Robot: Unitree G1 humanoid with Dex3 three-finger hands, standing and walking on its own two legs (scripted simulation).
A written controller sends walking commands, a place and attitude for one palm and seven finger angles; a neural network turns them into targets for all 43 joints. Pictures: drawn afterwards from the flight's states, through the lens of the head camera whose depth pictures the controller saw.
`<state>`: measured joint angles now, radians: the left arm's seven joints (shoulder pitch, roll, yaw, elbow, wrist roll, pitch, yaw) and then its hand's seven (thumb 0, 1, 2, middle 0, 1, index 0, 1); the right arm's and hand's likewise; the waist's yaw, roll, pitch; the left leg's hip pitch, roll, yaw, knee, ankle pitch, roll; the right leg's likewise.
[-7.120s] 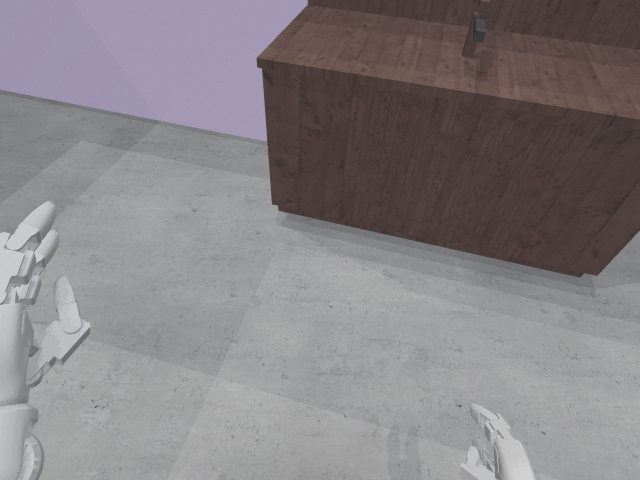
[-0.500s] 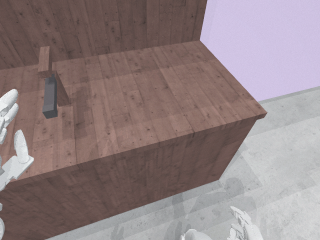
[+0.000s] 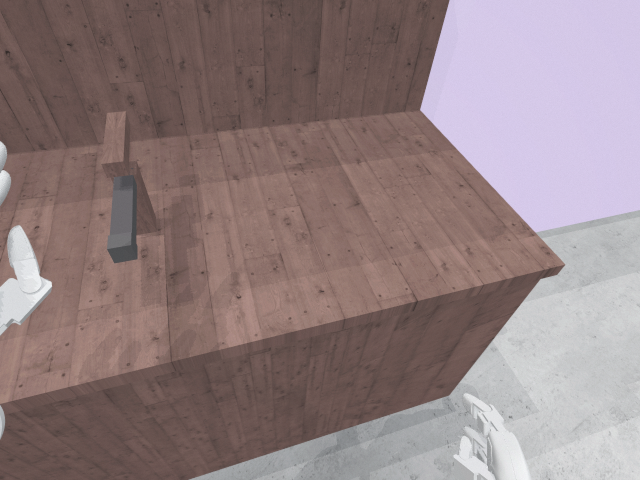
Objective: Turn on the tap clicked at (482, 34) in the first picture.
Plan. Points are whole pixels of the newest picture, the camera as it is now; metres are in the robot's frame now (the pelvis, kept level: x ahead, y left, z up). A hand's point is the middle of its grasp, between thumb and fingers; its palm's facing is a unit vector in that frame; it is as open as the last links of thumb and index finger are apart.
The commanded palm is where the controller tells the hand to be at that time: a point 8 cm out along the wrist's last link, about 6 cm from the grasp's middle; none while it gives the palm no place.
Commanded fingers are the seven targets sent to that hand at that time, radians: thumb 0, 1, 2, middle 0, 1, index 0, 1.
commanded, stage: come to a stop and stand still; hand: left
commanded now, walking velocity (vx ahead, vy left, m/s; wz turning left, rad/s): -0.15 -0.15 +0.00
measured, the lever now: (122, 247) +0.37 +0.28 +0.09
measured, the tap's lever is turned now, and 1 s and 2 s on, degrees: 0 0 0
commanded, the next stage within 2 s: look again from close up in 1.02 s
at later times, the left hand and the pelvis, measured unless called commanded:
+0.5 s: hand (85, 272) +0.26 +0.24 +0.18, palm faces +0.37 -0.85 -0.39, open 7.4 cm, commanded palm +0.20 +0.28 +0.19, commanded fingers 0.00 0.90 0.90 -0.20 -0.30 -0.20 -0.30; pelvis +0.03 +0.00 +0.02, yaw -1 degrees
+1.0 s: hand (61, 293) +0.24 +0.26 +0.17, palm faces +0.38 -0.85 -0.37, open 7.4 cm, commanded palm +0.18 +0.30 +0.19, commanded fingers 0.00 0.90 0.90 -0.20 -0.30 -0.20 -0.30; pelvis +0.02 +0.02 +0.02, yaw -1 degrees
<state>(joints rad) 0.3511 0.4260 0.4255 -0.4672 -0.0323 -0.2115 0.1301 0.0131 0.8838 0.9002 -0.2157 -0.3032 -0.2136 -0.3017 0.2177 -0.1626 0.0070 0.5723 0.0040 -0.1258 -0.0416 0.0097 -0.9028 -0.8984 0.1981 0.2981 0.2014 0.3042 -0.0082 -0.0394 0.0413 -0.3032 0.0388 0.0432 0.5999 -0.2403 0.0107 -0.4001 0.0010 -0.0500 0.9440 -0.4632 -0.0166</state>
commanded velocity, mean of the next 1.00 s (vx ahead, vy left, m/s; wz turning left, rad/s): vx -0.04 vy -0.01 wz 0.00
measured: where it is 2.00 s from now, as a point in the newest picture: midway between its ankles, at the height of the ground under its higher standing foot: outside the picture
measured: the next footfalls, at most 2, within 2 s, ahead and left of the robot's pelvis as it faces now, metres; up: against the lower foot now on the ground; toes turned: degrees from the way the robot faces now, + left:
none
